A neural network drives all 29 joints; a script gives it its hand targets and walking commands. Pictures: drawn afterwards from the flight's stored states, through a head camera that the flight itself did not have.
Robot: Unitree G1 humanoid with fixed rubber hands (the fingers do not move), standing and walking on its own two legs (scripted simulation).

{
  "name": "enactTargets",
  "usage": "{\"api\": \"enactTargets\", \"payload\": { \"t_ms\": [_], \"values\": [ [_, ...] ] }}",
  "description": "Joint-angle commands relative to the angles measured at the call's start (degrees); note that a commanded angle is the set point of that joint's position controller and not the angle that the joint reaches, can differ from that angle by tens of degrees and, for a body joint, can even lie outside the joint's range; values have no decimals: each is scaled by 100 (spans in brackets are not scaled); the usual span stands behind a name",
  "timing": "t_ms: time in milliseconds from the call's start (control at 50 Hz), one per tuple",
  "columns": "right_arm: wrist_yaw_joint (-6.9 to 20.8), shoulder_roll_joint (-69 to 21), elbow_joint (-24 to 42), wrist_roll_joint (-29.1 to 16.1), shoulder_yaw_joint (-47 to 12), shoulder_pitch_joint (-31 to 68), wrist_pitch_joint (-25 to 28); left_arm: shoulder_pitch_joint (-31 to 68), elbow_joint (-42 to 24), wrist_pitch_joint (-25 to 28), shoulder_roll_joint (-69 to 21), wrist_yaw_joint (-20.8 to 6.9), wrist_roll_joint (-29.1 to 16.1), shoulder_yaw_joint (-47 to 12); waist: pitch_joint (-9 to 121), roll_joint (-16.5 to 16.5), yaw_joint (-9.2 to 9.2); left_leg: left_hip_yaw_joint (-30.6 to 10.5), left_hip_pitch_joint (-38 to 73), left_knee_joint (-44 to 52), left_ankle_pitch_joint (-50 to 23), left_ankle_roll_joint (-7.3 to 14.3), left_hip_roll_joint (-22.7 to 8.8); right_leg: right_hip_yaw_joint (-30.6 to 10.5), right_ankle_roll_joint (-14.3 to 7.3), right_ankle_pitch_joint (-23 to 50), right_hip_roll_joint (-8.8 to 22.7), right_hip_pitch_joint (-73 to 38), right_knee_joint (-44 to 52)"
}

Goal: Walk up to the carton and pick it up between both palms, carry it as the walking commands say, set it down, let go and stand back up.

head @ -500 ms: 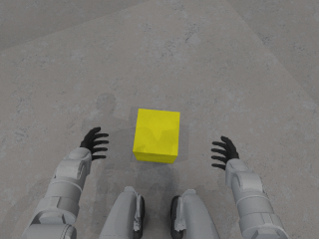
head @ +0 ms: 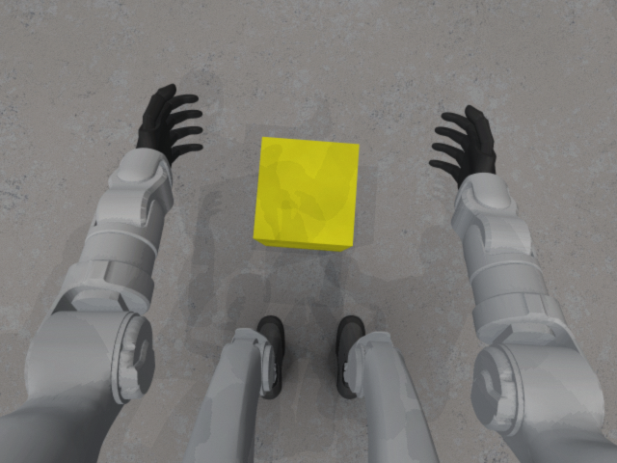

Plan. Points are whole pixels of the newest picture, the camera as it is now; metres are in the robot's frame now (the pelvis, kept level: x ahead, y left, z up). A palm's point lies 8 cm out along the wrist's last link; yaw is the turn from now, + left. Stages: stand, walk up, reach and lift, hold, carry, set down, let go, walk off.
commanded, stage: reach and lift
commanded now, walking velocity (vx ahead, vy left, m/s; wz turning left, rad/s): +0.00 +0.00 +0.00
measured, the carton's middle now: (306, 201) +0.50 +0.02 -0.53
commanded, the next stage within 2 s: none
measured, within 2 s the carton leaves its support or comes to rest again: neither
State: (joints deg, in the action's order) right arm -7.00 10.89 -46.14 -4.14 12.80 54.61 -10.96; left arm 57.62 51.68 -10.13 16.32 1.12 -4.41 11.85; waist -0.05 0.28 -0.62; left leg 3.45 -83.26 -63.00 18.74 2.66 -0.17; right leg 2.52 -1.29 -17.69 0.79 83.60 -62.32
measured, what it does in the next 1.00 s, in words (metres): lowers itself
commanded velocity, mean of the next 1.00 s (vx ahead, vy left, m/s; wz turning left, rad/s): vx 0.00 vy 0.00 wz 0.00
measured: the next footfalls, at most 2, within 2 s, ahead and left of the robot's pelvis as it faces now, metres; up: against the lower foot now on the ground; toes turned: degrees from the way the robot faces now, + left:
none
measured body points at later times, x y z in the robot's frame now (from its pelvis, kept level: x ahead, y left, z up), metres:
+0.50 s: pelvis +0.00 +0.00 -0.05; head +0.32 +0.00 +0.27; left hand +0.53 +0.19 -0.18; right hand +0.51 -0.19 -0.18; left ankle +0.07 +0.10 -0.62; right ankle +0.08 -0.11 -0.62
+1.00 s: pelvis -0.05 +0.00 -0.19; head +0.33 +0.00 +0.04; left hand +0.52 +0.18 -0.36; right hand +0.51 -0.17 -0.36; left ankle +0.07 +0.10 -0.62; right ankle +0.08 -0.11 -0.62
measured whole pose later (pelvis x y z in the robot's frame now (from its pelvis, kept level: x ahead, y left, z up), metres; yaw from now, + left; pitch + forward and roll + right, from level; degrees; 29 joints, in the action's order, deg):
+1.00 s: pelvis -0.05 +0.00 -0.19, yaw +0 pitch +30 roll -1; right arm -13.8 18.3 -42.4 -14.3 6.3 78.5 -14.8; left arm 82.6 48.2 -14.5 24.7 9.0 -15.5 4.0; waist -30.1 -0.1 -0.8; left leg 3.0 -109.7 -110.0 30.7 3.3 -1.2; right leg 2.9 -2.1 -29.5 1.4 109.9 -109.0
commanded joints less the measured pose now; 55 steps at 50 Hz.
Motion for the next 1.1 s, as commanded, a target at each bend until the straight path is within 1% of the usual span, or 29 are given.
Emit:
{"api": "enactTargets", "payload": {
  "t_ms": [0, 120, 160, 200, 220, 280, 300, 320, 380, 420, 460, 480, 520, 540, 560, 640, 680, 700, 720, 740, 780, 840, 860, 900, 940, 960, 1000, 1040, 1080],
  "values": [
    [34, 607, 799, 25, 110, 1675, 427, 1907, -867, 423, 797, 12, -28, 145, 6760, 95, -27, -581, 3661, 212, -2580, -173, 355, -342, 171, 2167, -434, -3044, 183],
    [149, 743, 1100, 233, 373, 1680, 540, 1998, -1130, 478, 820, -13, 208, 372, 7507, 225, -50, -632, 4207, 201, -3508, -203, 335, -283, 138, 2734, -460, -2983, 321],
    [197, 670, 1241, 317, 426, 1722, 548, 1964, -1173, 471, 788, -40, 334, 463, 7455, 196, -19, -626, 4174, 199, -3564, -215, 323, -252, 150, 2722, -474, -2876, 351],
    [233, 594, 1216, 365, 477, 1687, 548, 1912, -1134, 480, 715, -77, 425, 517, 7180, 182, 42, -593, 3804, 182, -3433, -224, 337, -304, 145, 2704, -463, -2791, 308],
    [254, 542, 1201, 413, 532, 1707, 557, 1902, -1081, 479, 672, -91, 488, 543, 7007, 145, 4, -602, 3613, 166, -3330, -230, 329, -293, 164, 2655, -470, -2720, 274],
    [277, 411, 952, 476, 621, 1764, 566, 1988, -826, 504, 560, -118, 583, 567, 6368, 154, 40, -576, 2976, 0, -2647, -251, 360, -291, 192, 2031, -497, -2171, 48],
    [267, 411, 918, 548, 688, 1821, 572, 2075, -821, 511, 513, -110, 584, 552, 6216, 99, -32, -565, 2718, -58, -2338, -255, 384, -254, 212, 1822, -508, -2085, -58],
    [252, 384, 773, 548, 684, 1840, 570, 2079, -702, 525, 505, -106, 625, 567, 6057, 156, 38, -531, 2457, -183, -2100, -257, 396, -283, 215, 1647, -506, -1933, -197],
    [183, 441, 660, 587, 707, 2031, 595, 2290, -555, 549, 534, -47, 600, 512, 5972, 134, -7, -508, 1913, -635, -1751, -302, 421, -268, 242, 1366, -527, -1536, -664],
    [117, 500, 572, 564, 690, 2071, 605, 2435, -589, 556, 620, 24, 519, 429, 6312, 125, -71, -527, 1867, -968, -1788, -324, 429, -213, 254, 1382, -556, -1336, -1026],
    [49, 589, 535, 444, 603, 2128, 609, 2460, -570, 547, 689, 84, 405, 334, 6588, 209, -31, -473, 1815, -1249, -1826, -334, 460, -187, 255, 1379, -570, -1193, -1304],
    [13, 639, 569, 405, 552, 2112, 600, 2453, -650, 533, 750, 133, 348, 276, 6851, 204, -59, -466, 1842, -1367, -1846, -334, 483, -153, 261, 1418, -590, -1220, -1469],
    [-61, 725, 755, 214, 406, 2204, 584, 2486, -762, 510, 892, 199, 230, 210, 7308, 219, 4, -419, 1834, -1652, -1980, -324, 517, -161, 266, 1584, -601, -1275, -1744],
    [-103, 798, 680, 159, 357, 2259, 576, 2535, -675, 497, 952, 231, 150, 145, 7201, 191, -12, -429, 1666, -1784, -1935, -305, 517, -150, 278, 1509, -595, -1079, -1890],
    [-137, 882, 905, 78, 307, 2363, 573, 2650, -947, 492, 987, 256, 53, 74, 7594, 201, -18, -382, 1723, -1896, -1933, -303, 527, -143, 274, 1582, -593, -1284, -2001],
    [-262, 1053, 1203, -259, 47, 2838, 418, 3053, -1163, 350, 1219, 353, -299, -168, 8076, 163, 31, -320, 1586, -2247, -1486, -237, 542, -88, 262, 1230, -562, -1352, -2411],
    [-321, 1082, 1240, -406, -94, 3111, 317, 3345, -1179, 252, 1300, 409, -519, -286, 8296, 55, -36, -320, 1568, -2434, -1170, -184, 519, -60, 249, 921, -530, -1367, -2604],
    [-377, 1165, 1361, -505, -119, 3220, 257, 3511, -1369, 212, 1443, 453, -588, -344, 8640, 145, -40, -284, 1737, -2548, -1093, -178, 515, -67, 237, 846, -528, -1464, -2696],
    [-414, 1222, 1316, -582, -183, 3390, 209, 3639, -1298, 160, 1536, 494, -660, -365, 8814, 82, -37, -286, 1728, -2682, -971, -171, 490, -55, 220, 771, -502, -1577, -2826],
    [-464, 1262, 1277, -675, -243, 3538, 154, 3794, -1262, 108, 1570, 536, -757, -413, 8946, 171, -40, -256, 1735, -2813, -863, -180, 476, -110, 179, 671, -483, -1647, -2929],
    [-552, 1395, 1464, -845, -366, 3945, 63, 4160, -1429, 2, 1745, 624, -944, -487, 9504, 98, -95, -287, 1928, -3116, -934, -183, 430, -121, 149, 786, -465, -1921, -3228],
    [-626, 1474, 1446, -1138, -625, 4439, -107, 4617, -1455, -161, 1835, 717, -1219, -657, 10026, 97, -79, -251, 2162, -3519, -981, -219, 380, -199, 61, 911, -437, -2298, -3621],
    [-686, 1689, 2132, -1055, -429, 4489, -99, 4597, -2024, -135, 1929, 771, -1211, -569, 10541, 43, -134, -237, 2458, -3707, -1717, -232, 421, -153, 90, 1717, -482, -2608, -3789],
    [-738, 1756, 1742, -993, -428, 4300, -130, 4479, -1619, -179, 2082, 812, -1127, -496, 10069, 128, -76, -250, 2203, -3848, -1497, -242, 394, -139, 109, 1535, -481, -2265, -3951],
    [-746, 1767, 1663, -964, -410, 4303, -163, 4563, -1674, -209, 2098, 856, -1060, -511, 9753, 128, -98, -318, 2170, -3889, -1227, -212, 375, -97, 98, 1237, -475, -2064, -4086],
    [-729, 1721, 1153, -974, -435, 4271, -175, 4550, -1209, -218, 2009, 859, -1050, -551, 8971, 192, -58, -316, 1799, -3942, -889, -205, 324, -145, 72, 807, -449, -1556, -4103],
    [-667, 1610, 718, -972, -453, 4402, -72, 4653, -708, -134, 1885, 817, -1009, -595, 8078, 170, -43, -340, 1209, -3993, -400, -174, 293, -190, 66, 370, -408, -1129, -4158],
    [-616, 1604, 520, -988, -461, 4619, 83, 4763, -438, 6, 1808, 773, -1032, -682, 7678, 139, -32, -335, 837, -4164, -259, -162, 259, -193, 96, 266, -383, -923, -4322],
    [-550, 1543, -107, -977, -474, 4656, 216, 4869, 128, 129, 1727, 735, -1022, -775, 7022, 134, -33, -344, 406, -4304, -37, -156, 229, -201, 98, 65, -356, -583, -4465]
  ]
}}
